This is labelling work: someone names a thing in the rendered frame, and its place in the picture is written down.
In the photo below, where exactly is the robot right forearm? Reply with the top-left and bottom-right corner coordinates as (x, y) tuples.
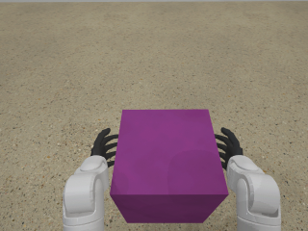
(226, 155), (282, 231)

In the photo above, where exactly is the robot left forearm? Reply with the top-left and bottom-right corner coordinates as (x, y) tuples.
(63, 155), (110, 231)

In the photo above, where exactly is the right robot hand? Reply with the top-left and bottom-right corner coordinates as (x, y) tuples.
(214, 127), (244, 171)

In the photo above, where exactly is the left robot hand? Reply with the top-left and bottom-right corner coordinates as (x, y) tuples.
(90, 128), (118, 167)

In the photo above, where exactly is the carton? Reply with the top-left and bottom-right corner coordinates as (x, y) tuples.
(110, 109), (229, 223)

